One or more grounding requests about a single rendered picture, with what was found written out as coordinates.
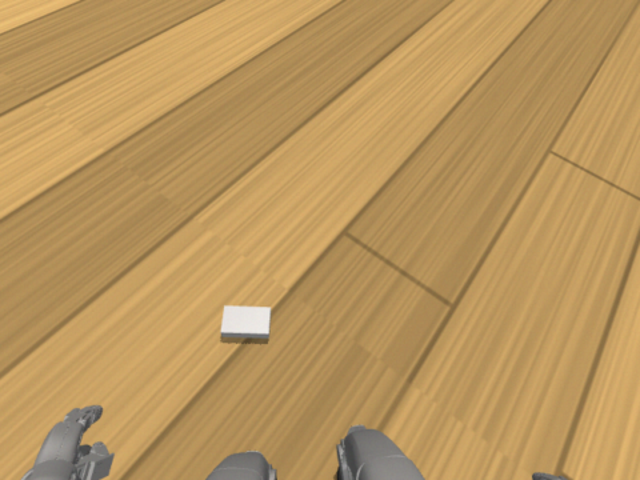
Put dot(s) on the left robot arm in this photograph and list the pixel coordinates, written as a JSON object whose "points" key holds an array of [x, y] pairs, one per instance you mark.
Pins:
{"points": [[55, 469]]}

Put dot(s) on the small box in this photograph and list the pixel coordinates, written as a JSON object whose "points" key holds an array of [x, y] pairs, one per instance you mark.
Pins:
{"points": [[246, 322]]}

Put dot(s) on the left robot hand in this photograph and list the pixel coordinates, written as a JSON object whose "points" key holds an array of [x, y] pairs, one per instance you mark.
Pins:
{"points": [[63, 442]]}

